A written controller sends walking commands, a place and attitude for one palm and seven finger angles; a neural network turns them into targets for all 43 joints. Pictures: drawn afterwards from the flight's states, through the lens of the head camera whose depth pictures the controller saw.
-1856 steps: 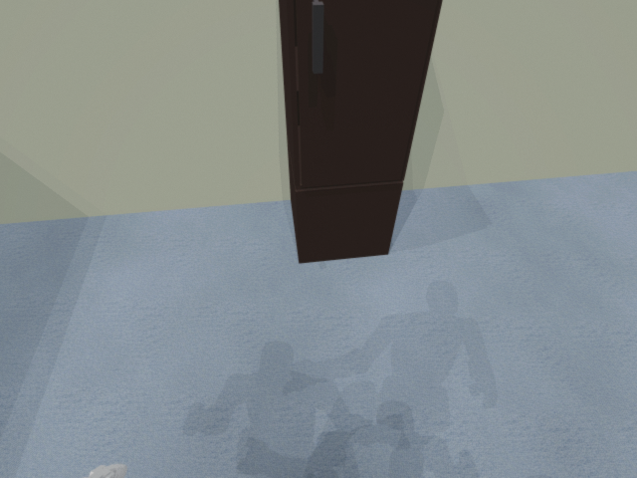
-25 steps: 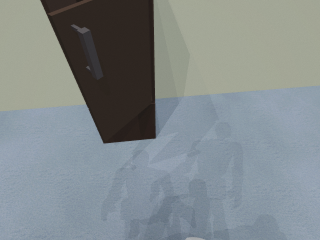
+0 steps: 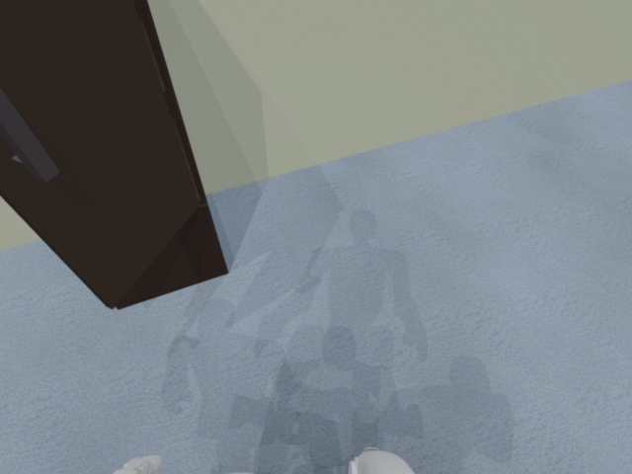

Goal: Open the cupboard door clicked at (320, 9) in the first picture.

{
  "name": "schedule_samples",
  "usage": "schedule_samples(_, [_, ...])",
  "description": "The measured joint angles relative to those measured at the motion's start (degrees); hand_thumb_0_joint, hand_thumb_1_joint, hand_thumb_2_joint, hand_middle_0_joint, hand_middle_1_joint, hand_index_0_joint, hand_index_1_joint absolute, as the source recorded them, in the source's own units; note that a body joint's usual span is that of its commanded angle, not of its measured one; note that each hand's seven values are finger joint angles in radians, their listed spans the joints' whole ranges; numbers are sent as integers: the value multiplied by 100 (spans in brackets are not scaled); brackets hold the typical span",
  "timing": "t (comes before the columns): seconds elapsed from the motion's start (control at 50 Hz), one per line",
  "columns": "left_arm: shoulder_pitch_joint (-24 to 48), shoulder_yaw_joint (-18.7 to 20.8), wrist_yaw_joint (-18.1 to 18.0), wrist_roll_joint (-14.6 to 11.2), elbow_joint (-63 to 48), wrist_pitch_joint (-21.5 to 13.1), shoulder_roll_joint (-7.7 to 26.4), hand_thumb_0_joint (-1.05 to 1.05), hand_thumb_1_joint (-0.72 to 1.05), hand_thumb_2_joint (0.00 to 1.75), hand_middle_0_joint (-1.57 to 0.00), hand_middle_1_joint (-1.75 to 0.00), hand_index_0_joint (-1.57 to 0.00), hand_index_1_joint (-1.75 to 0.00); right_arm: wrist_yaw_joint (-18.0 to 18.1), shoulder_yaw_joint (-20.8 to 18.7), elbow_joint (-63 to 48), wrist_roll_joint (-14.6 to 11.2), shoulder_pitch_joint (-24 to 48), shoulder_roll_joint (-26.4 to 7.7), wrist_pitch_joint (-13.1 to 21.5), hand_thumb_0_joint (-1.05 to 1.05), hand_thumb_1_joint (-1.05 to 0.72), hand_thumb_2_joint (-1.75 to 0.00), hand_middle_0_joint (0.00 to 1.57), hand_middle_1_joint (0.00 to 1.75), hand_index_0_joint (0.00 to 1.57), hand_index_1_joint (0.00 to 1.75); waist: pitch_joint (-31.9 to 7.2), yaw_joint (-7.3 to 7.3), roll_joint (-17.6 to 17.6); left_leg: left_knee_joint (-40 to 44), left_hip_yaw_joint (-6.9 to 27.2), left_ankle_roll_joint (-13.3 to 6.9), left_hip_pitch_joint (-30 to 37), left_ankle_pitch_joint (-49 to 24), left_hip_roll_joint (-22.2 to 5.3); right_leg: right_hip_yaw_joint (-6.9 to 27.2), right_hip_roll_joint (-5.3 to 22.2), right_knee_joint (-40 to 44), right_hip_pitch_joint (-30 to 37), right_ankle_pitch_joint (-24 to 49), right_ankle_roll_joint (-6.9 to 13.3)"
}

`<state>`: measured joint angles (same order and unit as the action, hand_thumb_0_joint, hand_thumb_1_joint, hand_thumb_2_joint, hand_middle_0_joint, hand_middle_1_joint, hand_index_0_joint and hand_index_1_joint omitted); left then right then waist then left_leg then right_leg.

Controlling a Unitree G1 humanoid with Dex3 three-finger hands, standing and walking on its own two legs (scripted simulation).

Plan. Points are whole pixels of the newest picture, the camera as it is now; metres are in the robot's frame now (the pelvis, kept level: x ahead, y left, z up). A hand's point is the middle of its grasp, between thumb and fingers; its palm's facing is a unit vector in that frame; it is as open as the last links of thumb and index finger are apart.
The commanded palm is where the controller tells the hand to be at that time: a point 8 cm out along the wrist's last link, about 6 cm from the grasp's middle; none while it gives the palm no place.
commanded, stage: walk to a spot facing it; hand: left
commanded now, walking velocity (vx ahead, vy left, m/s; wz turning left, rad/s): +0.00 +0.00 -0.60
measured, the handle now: (1, 126) +0.47 +0.44 +0.14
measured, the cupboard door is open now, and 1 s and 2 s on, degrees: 43 43 43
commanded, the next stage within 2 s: turn to face it in 1.76 s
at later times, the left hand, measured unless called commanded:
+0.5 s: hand (215, 460) +0.15 +0.15 -0.17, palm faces -0.25 -0.94 -0.22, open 7.4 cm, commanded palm none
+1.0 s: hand (289, 403) +0.23 +0.06 -0.16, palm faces -0.52 -0.83 -0.21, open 7.4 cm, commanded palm none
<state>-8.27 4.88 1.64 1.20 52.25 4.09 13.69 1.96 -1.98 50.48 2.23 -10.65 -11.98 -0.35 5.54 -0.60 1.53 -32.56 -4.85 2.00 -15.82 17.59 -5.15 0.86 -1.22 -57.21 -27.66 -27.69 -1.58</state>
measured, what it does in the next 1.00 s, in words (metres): walks ahead, turning right: right foot, then left foot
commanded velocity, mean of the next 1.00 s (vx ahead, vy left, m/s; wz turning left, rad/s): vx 0.13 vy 0.00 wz -0.60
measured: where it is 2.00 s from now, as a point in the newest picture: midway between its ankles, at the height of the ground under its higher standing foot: (462, 406)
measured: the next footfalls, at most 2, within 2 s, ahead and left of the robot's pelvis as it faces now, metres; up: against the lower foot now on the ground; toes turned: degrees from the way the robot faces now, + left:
right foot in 0.14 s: +0.05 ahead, -0.13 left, +0.00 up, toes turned -8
left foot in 0.46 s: +0.10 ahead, +0.09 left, +0.00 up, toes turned -15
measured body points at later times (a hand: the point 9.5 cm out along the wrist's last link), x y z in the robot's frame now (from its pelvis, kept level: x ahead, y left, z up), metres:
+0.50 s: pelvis +0.03 -0.02 +0.00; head +0.08 -0.03 +0.44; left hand +0.16 +0.20 -0.16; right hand +0.04 -0.29 -0.14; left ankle +0.06 +0.10 -0.73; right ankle +0.00 -0.13 -0.71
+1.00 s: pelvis +0.09 -0.09 +0.01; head +0.13 -0.11 +0.46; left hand +0.26 +0.10 -0.14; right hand +0.02 -0.36 -0.12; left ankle +0.20 +0.00 -0.70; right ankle +0.00 -0.16 -0.73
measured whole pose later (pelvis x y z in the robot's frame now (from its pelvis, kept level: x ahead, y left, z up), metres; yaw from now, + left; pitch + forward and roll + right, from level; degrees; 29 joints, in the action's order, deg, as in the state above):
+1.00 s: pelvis +0.09 -0.09 +0.01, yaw -35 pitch +2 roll +1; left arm -16.0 3.8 1.5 1.5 54.9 -0.4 12.3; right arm -0.9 -3.8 50.9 1.2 -10.5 -13.7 -0.4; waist 3.5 -1.1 1.6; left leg -42.6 -3.3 3.4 -25.1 20.3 -3.2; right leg 4.1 -1.4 -26.5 -11.0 -17.3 1.9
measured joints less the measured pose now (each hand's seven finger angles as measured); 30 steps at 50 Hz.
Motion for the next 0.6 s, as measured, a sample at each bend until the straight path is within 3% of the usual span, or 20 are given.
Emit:
schedule_samples(0.08, [47, -47, 64, -18, -117, -67, -42, 0, 91, 90, -20, -30, -20, -30, -16, 8, 33, 20, -151, -23, -39, 0, -91, -90, 20, 30, 20, 30, 65, 1, -197, 65, -149, 154, 145, 17, -298, -401, 124, 955, 408, 133, 18])
schedule_samples(0.12, [-2, -79, 85, -21, -183, -145, -16, 0, 91, 90, -20, -30, -20, -30, -48, -18, 20, -20, -248, -59, -74, 0, -91, -90, 20, 30, 20, 30, 42, 21, -239, -225, -252, 261, 82, 203, -420, -478, 145, 1926, 812, 894, 108])
schedule_samples(0.14, [-43, -81, 68, -4, -211, -214, 29, 0, 91, 90, -20, -30, -20, -30, -65, -39, 19, -57, -277, -64, -113, 1, -91, -90, 20, 30, 20, 30, -2, 19, -163, -632, -296, 258, -74, 437, -393, -369, 183, 2177, 880, 1133, 246])
schedule_samples(0.18, [-7, -100, -20, -2, -150, -264, -24, 0, 91, 90, -20, -30, -20, -30, -57, -98, 107, -112, -149, -165, -250, 1, -91, -90, 20, 30, 20, 30, 100, 41, -273, -1791, 69, 198, -475, 1128, -274, -289, 60, 1925, 760, 933, 396])
schedule_samples(0.22, [-34, -104, -108, 8, -121, -233, -73, 0, 91, 90, -20, -30, -20, -30, -44, -147, 180, -136, -28, -217, -322, 1, -91, -90, 20, 30, 20, 30, 156, 54, -288, -2636, 261, 162, -807, 1205, -88, -172, -17, 2016, 794, 912, 438])
schedule_samples(0.26, [-93, -101, -173, 16, -88, -205, -93, 0, 91, 90, -20, -30, -20, -30, -44, -167, 179, -148, 58, -216, -327, 1, -91, -90, 20, 30, 20, 30, 165, 55, -216, -2834, 268, 165, -965, 1104, 52, -15, -57, 2244, 863, 1051, 430])
schedule_samples(0.38, [-261, -91, -199, 29, 5, -163, -94, 0, 91, 90, -20, -30, -20, -30, -52, -151, 44, -188, 211, -85, -244, 1, -91, -90, 20, 30, 19, 30, 85, 9, -13, -1603, 271, 121, -755, 831, 339, 427, -197, 2665, 973, 1324, 422])
schedule_samples(0.44, [-319, -71, -194, -2, 36, -119, -77, 0, 91, 90, -20, -30, -20, -30, -37, -89, -19, -200, 204, -15, -144, 1, -91, -90, 20, 30, 19, 30, -13, 3, 24, -394, 309, 45, -328, 322, 385, 598, -332, 2558, 900, 1280, 364])
schedule_samples(0.46, [-366, -73, -180, -29, 15, -93, -104, 0, 90, 90, -20, -30, -20, -30, -34, -59, -78, -173, 134, -55, -83, 1, -91, -90, 20, 30, 20, 30, -117, 12, -106, 90, 420, -93, -178, 115, 264, 558, -455, 2388, 775, 1141, 336])
schedule_samples(0.48, [-334, -64, -159, -46, 27, -72, -79, 0, 91, 90, -20, -30, -20, -30, -11, -48, -72, -135, 125, -26, -41, 1, -91, -90, 20, 30, 20, 30, -120, 23, -87, 42, 399, -148, -215, 52, 238, 488, -436, 1968, 598, 667, 272])
schedule_samples(0.54, [-187, -6, -69, -7, 39, -46, 36, 0, 91, 90, -20, -30, -20, -30, 0, 41, -59, -41, 26, 98, -2, 0, -91, -90, 20, 30, 20, 30, -27, -8, 34, -54, 214, -94, -101, 71, 144, 164, -250, 358, 97, -84, 71])
schedule_samples(0.6, [-56, 18, 6, -11, -34, -41, 46, 0, 91, 90, -20, -30, -20, -30, 4, 71, -31, 2, -129, 116, -17, 0, -91, -90, 20, 30, 20, 30, 21, -35, -58, 145, 88, 1, 123, 22, -37, -167, -6, 5, -3, -94, -38])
